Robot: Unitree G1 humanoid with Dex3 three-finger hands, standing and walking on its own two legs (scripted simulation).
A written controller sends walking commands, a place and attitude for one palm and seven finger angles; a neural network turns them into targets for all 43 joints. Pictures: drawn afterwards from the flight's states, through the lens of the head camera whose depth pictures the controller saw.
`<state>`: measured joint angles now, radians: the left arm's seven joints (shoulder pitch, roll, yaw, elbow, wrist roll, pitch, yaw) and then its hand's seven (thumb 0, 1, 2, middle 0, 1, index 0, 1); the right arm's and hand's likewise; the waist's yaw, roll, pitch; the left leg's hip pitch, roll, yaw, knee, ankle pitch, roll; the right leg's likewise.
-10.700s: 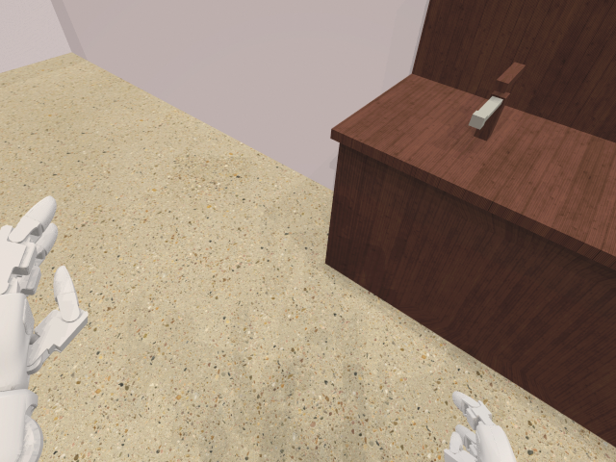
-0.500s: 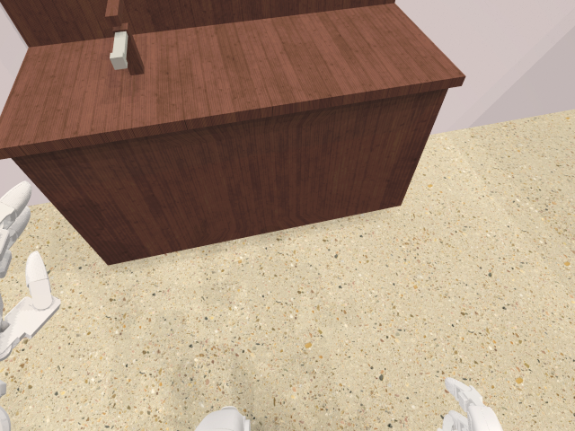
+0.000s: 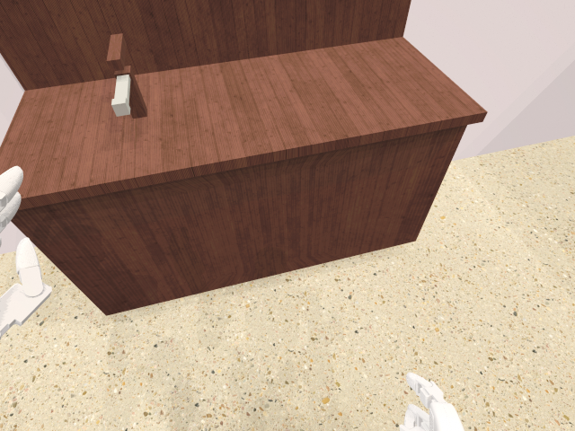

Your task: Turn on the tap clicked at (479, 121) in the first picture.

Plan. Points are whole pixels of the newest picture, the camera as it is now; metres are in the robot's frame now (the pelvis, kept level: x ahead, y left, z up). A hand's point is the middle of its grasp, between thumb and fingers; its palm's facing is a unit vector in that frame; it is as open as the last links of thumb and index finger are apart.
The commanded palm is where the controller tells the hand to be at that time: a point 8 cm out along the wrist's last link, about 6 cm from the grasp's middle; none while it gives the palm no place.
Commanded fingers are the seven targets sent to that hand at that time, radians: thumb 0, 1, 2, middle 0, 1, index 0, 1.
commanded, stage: take the last steps up to it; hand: left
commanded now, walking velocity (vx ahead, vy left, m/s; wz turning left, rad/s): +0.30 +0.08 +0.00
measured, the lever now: (121, 106) +0.70 +0.40 +0.06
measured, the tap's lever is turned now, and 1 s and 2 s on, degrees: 0 0 0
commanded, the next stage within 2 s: come to a stop and stand still in 1.20 s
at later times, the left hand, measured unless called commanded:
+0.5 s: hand (36, 187) +0.34 +0.32 +0.19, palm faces +0.40 -0.82 -0.41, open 7.4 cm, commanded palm +0.27 +0.34 +0.19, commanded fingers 0.00 0.90 0.90 -0.20 -0.30 -0.20 -0.30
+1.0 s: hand (76, 151) +0.42 +0.31 +0.18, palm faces +0.36 -0.85 -0.38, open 7.4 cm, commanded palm +0.37 +0.36 +0.19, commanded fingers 0.00 0.90 0.90 -0.20 -0.30 -0.20 -0.30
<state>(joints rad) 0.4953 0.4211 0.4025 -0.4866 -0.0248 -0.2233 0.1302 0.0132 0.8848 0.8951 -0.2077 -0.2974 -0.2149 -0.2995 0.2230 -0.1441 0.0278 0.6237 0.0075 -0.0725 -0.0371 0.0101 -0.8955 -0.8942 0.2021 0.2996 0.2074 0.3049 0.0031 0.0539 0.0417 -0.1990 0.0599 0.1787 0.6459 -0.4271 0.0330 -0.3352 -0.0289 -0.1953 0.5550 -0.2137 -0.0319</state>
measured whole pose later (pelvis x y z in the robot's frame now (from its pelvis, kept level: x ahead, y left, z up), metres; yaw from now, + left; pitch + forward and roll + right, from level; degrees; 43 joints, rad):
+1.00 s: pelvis +0.20 +0.09 +0.00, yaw -2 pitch -1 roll +0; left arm 0.49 0.37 0.35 -0.60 -0.02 -0.21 0.16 0.02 0.88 0.89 -0.21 -0.30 -0.22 -0.30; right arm 0.20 -0.26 -0.03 0.59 0.00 -0.04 -0.07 0.01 -0.90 -0.89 0.20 0.30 0.20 0.30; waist 0.01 -0.04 0.09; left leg -0.32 0.07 0.13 0.56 -0.19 0.00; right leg -0.23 -0.07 -0.15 0.61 -0.34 0.00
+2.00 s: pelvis +0.20 +0.14 +0.01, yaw -6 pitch -5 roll +0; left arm 0.42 0.34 0.29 -0.39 0.00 -0.24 0.08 0.02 0.89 0.90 -0.20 -0.30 -0.21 -0.30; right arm 0.28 -0.17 0.05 0.57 0.02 -0.15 0.02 0.01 -0.90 -0.89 0.20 0.30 0.20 0.30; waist 0.03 -0.02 0.07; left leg -0.23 -0.04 0.13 0.54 -0.24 0.09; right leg -0.31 -0.06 -0.03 0.55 -0.23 0.01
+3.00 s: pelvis +0.26 +0.11 +0.01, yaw -2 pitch +0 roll +0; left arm 0.40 0.33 0.34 -0.37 -0.03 -0.19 0.11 0.02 0.89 0.90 -0.21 -0.30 -0.21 -0.30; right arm 0.25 -0.19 0.04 0.59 -0.02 -0.11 -0.04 0.01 -0.90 -0.89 0.20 0.30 0.21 0.30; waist 0.02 -0.01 -0.01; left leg -0.21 -0.03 0.07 0.47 -0.27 0.06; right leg -0.21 0.04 0.03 0.46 -0.25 -0.02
